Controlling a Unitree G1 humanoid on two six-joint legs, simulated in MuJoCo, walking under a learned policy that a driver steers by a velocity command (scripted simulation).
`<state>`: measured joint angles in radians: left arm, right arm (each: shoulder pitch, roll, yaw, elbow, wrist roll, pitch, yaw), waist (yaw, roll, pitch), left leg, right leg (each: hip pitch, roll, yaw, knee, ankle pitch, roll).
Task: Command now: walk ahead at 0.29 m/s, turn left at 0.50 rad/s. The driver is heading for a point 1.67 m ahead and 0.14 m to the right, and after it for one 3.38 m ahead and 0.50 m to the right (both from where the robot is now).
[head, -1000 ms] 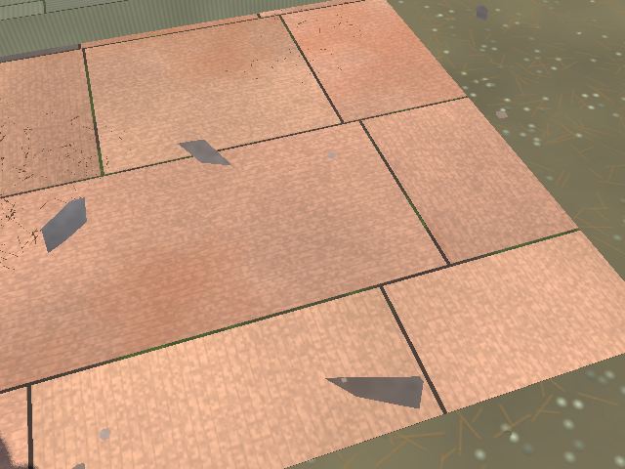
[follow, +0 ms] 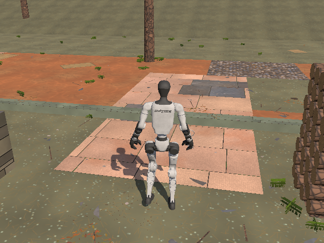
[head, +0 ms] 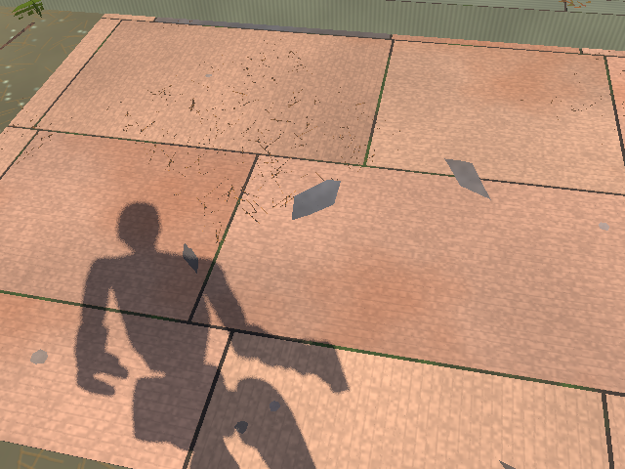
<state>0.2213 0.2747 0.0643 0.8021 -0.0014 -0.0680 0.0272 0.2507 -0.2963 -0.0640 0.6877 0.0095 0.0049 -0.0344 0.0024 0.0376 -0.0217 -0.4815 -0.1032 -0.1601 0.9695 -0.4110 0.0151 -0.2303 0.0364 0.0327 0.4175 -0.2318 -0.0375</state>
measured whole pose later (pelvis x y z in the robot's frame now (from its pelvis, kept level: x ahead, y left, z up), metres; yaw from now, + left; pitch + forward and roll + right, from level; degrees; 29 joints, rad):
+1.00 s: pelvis +0.47 +0.07 -0.02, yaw +4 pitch +2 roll +0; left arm 0.12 0.27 0.04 0.70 -0.01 -0.09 -0.05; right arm 0.37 -0.28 -0.03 0.82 0.02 -0.08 0.00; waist -0.03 0.01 0.04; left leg -0.23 -0.02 -0.05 1.12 -0.45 0.02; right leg -0.47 0.05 -0.04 0.57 -0.15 -0.08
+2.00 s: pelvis +0.95 +0.00 -0.02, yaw -27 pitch +2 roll +1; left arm 0.10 0.28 0.05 0.59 -0.01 -0.04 -0.04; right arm 0.33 -0.31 -0.05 0.86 0.03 -0.08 0.01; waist -0.05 0.00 0.06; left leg -0.22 0.08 0.04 1.06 -0.48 -0.01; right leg -0.46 0.02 -0.03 0.62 -0.19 -0.08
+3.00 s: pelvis +1.50 -0.17 -0.02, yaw +1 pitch +2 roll +0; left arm 0.09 0.27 0.03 0.68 0.06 -0.10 -0.02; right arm 0.37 -0.31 -0.08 0.75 -0.02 -0.04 0.00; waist -0.06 0.01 0.01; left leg -0.14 -0.10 -0.20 0.71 -0.49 0.05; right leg -0.46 0.03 0.01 0.56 -0.14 -0.02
